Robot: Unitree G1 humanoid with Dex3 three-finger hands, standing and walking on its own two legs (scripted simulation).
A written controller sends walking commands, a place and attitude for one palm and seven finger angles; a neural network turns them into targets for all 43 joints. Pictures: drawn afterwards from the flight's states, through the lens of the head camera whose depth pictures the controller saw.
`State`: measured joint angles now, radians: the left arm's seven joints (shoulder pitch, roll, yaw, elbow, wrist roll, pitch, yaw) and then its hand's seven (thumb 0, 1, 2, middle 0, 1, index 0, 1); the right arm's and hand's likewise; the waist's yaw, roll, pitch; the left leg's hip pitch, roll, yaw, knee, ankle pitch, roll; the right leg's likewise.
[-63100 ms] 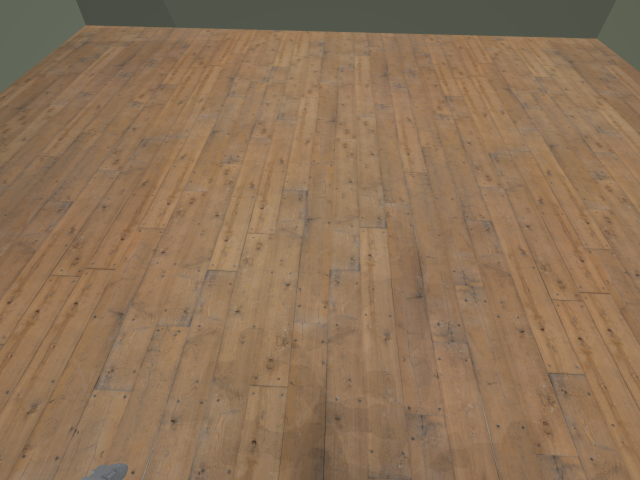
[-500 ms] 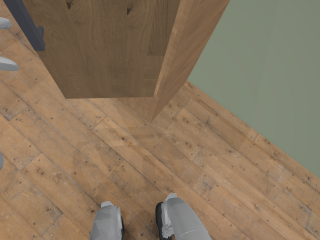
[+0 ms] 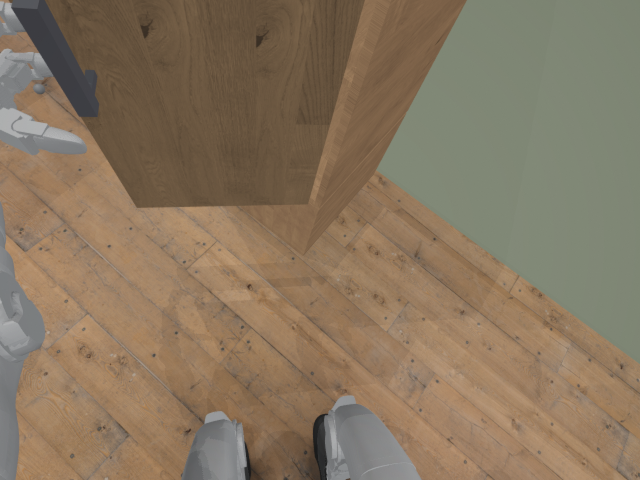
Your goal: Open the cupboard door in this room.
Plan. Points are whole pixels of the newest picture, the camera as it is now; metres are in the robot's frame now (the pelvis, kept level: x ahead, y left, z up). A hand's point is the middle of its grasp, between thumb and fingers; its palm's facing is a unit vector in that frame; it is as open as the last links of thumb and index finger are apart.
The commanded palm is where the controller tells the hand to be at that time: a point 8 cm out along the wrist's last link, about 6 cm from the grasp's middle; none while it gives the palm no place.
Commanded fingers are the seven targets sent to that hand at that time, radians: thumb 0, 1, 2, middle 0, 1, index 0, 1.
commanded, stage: slide the fingers in behind the handle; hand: left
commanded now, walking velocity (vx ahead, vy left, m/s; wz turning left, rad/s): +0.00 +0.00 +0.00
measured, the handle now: (65, 49) +0.58 +0.22 +0.09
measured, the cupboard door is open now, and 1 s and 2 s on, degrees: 43 43 43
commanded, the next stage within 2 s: close the thumb around the handle in 1.04 s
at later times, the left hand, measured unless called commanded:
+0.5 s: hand (70, 92) +0.53 +0.21 +0.08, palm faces -0.03 -1.00 -0.01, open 14.0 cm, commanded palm +0.51 +0.25 +0.08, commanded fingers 0.00 -0.50 0.30 -0.30 -1.20 -0.30 -1.20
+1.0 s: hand (78, 94) +0.53 +0.21 +0.08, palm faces -0.02 -1.00 -0.01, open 14.0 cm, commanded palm +0.51 +0.24 +0.08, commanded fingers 0.00 -0.50 0.30 -0.30 -1.20 -0.30 -1.20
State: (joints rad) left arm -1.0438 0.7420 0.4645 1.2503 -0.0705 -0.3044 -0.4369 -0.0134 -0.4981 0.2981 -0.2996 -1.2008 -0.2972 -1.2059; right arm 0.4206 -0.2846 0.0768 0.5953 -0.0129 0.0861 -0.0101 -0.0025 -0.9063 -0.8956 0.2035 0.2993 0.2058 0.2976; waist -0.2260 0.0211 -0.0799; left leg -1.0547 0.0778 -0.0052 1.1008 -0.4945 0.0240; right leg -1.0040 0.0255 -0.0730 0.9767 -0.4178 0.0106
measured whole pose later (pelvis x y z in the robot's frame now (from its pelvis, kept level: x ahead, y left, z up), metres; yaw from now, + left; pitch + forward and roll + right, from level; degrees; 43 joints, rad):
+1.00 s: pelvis +0.00 -0.01 +0.00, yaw +0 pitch +24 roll -4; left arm -1.00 0.63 0.43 1.23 -0.08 -0.35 -0.34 -0.01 -0.50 0.30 -0.30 -1.20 -0.30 -1.20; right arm 0.42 -0.28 0.06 0.61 -0.01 0.07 0.00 0.00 -0.91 -0.90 0.20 0.30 0.20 0.30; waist -0.21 0.03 -0.09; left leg -1.02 0.07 0.01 1.09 -0.49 0.02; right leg -0.98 0.02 -0.06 0.99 -0.42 0.00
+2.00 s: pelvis +0.00 -0.01 +0.00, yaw +0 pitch +24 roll -4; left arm -1.00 0.61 0.43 1.23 -0.07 -0.36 -0.31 0.00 0.77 0.84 -0.37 -1.35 -0.39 -1.35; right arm 0.40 -0.27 0.06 0.60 -0.02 0.07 0.01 0.00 -0.91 -0.90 0.20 0.30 0.20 0.30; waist -0.22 0.03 -0.09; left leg -1.01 0.07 0.00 1.09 -0.50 0.02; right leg -0.98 0.02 -0.06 0.99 -0.43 0.01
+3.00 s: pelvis +0.02 -0.05 +0.03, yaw +3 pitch +11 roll +1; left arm 0.06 -0.06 -0.09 0.20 0.00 -0.31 0.41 0.02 0.67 0.71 -0.33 -1.32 -0.36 -1.33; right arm 0.23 -0.19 0.00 0.54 -0.06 0.03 0.03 0.00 -0.91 -0.90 0.20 0.30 0.20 0.30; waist -0.02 0.02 -0.13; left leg -0.64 0.05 0.00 0.90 -0.46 -0.04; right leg -0.65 0.00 -0.06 0.92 -0.47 -0.05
